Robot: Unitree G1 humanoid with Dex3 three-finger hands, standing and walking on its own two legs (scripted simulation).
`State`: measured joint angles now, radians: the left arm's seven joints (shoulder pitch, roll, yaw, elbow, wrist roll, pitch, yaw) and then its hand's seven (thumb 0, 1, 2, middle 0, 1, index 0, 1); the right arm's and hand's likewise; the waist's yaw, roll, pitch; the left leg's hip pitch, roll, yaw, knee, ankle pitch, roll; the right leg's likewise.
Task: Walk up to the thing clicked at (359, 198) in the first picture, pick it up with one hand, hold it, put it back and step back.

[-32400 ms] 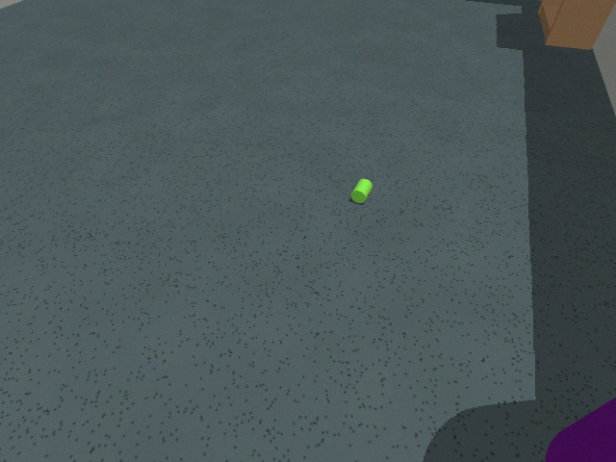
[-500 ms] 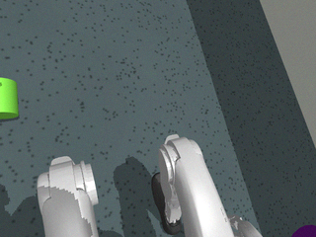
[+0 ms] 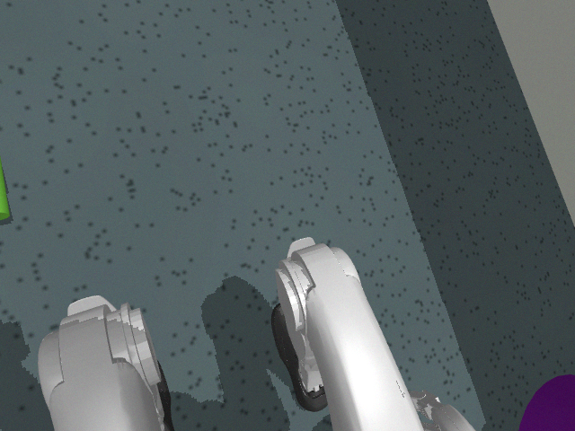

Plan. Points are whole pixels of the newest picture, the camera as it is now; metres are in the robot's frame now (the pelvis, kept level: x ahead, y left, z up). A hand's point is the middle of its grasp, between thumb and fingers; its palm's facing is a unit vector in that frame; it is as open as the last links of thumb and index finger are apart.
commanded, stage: approach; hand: left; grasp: from above
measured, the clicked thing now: out of the picture +0.49 +0.35 -0.29
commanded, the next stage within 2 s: close in in 0.14 s
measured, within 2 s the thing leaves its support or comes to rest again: neither
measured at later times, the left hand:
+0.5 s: hand out of the picture +0.47 +0.36 -0.16, palm faces -0.49 -0.02 -0.87, open 14.0 cm
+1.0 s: hand out of the picture +0.47 +0.34 -0.22, palm faces -0.45 -0.05 -0.89, open 14.2 cm
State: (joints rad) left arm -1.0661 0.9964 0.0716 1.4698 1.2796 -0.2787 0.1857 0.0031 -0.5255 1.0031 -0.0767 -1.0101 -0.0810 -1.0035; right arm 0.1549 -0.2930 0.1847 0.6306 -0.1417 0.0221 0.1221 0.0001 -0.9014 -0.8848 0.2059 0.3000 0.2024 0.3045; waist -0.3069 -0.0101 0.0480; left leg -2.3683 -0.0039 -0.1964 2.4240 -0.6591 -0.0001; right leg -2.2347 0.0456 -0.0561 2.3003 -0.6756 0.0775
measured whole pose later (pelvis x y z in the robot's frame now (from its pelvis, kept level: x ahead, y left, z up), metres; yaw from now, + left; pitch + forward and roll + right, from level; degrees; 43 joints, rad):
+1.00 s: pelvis +0.00 +0.00 -0.02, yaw -3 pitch +30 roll -14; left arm -1.10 1.08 0.09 1.64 1.46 -0.40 0.49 0.00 -0.53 1.02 -0.08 -0.96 -0.07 -0.97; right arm 0.15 -0.30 0.24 0.65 -0.21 -0.02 0.13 0.00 -0.90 -0.89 0.20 0.30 0.20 0.30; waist -0.36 -0.11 0.08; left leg -2.39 0.00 -0.24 2.51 -0.67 0.00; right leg -2.25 0.07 -0.09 2.35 -0.67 0.06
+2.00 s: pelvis +0.00 +0.01 -0.03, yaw -5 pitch +27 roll -16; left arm -1.08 1.11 0.09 1.67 1.43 -0.37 0.52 0.00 -0.49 1.00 -0.07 -0.95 -0.07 -0.96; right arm 0.11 -0.31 0.31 0.62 -0.23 -0.09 0.16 0.00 -0.89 -0.89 0.20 0.30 0.20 0.30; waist -0.37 -0.14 0.13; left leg -2.38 0.01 -0.28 2.56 -0.69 0.00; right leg -2.23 0.08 -0.12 2.37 -0.66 0.07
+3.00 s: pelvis +0.00 +0.01 -0.03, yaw -5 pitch +27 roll -16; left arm -1.08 1.14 0.08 1.67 1.40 -0.35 0.52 0.00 -0.41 0.95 -0.08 -0.99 -0.10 -0.98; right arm 0.09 -0.32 0.32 0.61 -0.24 -0.11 0.15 0.00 -0.89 -0.89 0.20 0.30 0.20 0.30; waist -0.37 -0.15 0.15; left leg -2.38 0.02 -0.29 2.57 -0.70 0.00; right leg -2.23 0.08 -0.13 2.37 -0.66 0.07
